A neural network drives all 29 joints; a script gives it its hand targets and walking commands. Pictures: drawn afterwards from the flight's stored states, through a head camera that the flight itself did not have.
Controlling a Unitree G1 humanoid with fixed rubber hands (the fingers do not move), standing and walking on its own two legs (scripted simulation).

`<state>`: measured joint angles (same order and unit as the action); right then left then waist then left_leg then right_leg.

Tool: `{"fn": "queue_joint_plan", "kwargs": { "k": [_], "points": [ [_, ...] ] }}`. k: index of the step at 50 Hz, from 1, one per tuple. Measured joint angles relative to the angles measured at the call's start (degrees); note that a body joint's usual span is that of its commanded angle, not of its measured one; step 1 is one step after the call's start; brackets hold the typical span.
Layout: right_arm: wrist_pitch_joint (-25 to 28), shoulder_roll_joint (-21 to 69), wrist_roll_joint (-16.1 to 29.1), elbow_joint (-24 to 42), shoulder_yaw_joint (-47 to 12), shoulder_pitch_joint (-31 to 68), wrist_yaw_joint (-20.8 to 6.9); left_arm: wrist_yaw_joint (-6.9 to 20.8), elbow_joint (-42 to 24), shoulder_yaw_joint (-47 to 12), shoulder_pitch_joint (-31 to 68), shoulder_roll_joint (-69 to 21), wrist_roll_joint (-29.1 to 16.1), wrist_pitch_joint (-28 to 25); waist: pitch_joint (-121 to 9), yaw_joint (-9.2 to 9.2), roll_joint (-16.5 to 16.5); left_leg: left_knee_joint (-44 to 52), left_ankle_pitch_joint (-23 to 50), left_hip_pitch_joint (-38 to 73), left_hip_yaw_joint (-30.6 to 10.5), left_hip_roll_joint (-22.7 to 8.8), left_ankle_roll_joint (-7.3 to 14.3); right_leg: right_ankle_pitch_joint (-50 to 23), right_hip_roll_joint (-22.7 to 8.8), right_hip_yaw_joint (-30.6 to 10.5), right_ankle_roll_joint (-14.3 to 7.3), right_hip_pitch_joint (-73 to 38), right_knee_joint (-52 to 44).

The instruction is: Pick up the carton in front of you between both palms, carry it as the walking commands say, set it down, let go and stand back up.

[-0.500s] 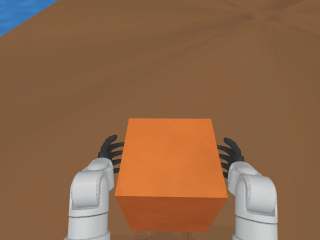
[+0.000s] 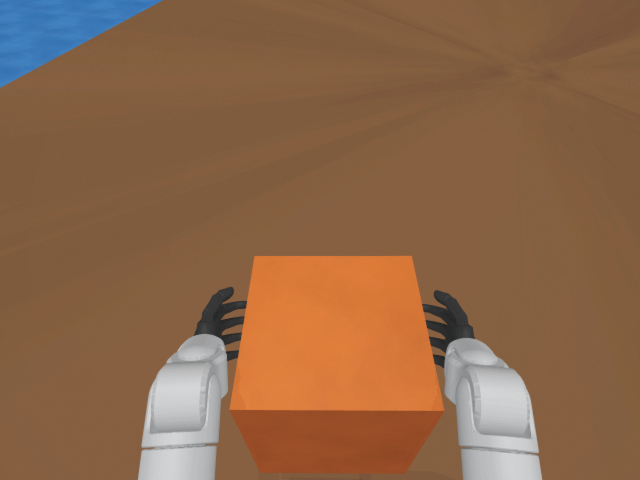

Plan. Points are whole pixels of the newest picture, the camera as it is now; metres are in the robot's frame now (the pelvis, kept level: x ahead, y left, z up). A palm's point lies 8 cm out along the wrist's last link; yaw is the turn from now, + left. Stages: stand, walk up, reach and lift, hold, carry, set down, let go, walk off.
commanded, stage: carry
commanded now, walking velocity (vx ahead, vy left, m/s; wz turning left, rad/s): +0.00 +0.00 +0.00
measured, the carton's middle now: (332, 369) +0.28 +0.00 -0.03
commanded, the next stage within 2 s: hold in 1.50 s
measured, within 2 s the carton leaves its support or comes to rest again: neither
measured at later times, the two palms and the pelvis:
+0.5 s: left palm (203, 372) +0.24 +0.16 +0.03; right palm (447, 375) +0.25 -0.14 +0.03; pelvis -0.05 +0.01 -0.01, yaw +1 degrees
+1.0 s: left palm (188, 398) +0.21 +0.17 +0.03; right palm (446, 402) +0.21 -0.13 +0.03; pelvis -0.07 +0.02 -0.01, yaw +0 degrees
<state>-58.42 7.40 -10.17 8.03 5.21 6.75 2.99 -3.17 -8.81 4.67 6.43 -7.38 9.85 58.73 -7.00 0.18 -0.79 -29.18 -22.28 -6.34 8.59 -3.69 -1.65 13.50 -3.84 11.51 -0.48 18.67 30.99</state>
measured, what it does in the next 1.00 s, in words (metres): shifts its weight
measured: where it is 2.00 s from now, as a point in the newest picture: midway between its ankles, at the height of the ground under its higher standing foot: outside the picture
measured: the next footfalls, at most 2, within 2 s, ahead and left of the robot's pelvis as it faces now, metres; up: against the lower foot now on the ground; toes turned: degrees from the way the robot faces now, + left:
none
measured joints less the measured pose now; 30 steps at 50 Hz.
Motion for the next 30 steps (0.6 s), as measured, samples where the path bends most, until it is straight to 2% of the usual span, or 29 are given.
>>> {"fn": "queue_joint_plan", "kwargs": {
  "k": [6, 17, 22, 30],
  "points": [
    [5.5, 0.0, -1.4, -5.0, 0.4, 0.4, -0.4, 0.8, 5.5, 0.5, 0.9, -0.1, 1.5, -5.5, 0.2, -0.09, -0.1, 0.6, -1.4, 0.3, 0.7, 0.2, 0.7, 0.9, -0.4, -0.3, 0.4, 0.1, 0.2],
    [17.3, 0.7, -4.5, -19.7, 4.6, 5.1, -1.2, 1.7, 20.7, 4.6, 5.6, -0.7, 4.4, -17.7, 2.2, 0.06, 0.0, -1.4, -2.7, -0.9, 1.2, 0.4, 1.9, 0.4, -1.0, -0.4, 0.4, 1.0, 1.3],
    [19.8, 0.9, -4.4, -20.8, 5.7, 6.4, -1.2, 1.6, 21.6, 5.7, 6.9, -1.0, 4.5, -20.2, 2.9, -0.04, 0.2, -1.5, -1.8, -1.7, 1.3, 0.6, 2.2, -1.0, -1.2, -0.4, 0.4, 1.3, 0.5],
    [17.3, 0.7, -3.5, -17.9, 4.5, 5.5, -0.9, 1.4, 18.4, 4.7, 5.7, -0.8, 3.6, -17.6, 2.0, -0.11, 0.3, -1.7, -0.9, -2.6, 1.6, 0.9, 2.6, -2.5, -1.5, -0.6, 0.4, 1.8, -0.3]
  ]
}}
